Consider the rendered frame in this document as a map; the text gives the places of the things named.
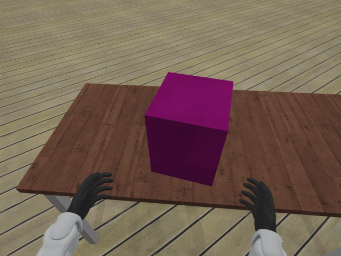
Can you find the left robot hand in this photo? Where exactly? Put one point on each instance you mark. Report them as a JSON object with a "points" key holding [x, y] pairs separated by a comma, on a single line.
{"points": [[86, 195]]}

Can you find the left robot forearm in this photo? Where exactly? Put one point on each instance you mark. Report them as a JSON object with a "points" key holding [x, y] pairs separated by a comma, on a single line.
{"points": [[61, 238]]}

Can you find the carton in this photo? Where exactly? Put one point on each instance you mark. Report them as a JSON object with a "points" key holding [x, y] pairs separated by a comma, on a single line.
{"points": [[187, 124]]}

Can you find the right robot forearm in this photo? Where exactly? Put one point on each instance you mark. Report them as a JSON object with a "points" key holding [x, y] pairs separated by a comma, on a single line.
{"points": [[266, 243]]}

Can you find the right robot hand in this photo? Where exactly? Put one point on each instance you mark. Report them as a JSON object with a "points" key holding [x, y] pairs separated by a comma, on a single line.
{"points": [[264, 209]]}

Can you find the table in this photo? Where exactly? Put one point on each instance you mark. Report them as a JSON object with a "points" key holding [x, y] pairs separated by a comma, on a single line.
{"points": [[290, 141]]}

